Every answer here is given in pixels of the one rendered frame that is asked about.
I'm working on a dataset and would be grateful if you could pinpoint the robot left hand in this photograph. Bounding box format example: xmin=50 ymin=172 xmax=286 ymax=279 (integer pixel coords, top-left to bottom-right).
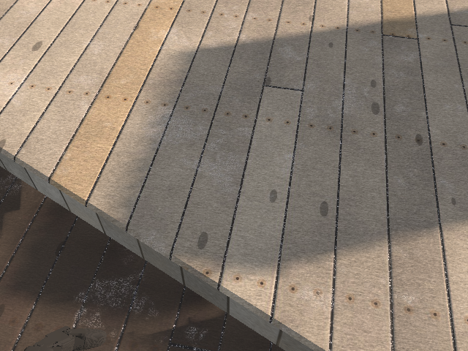
xmin=24 ymin=326 xmax=107 ymax=351

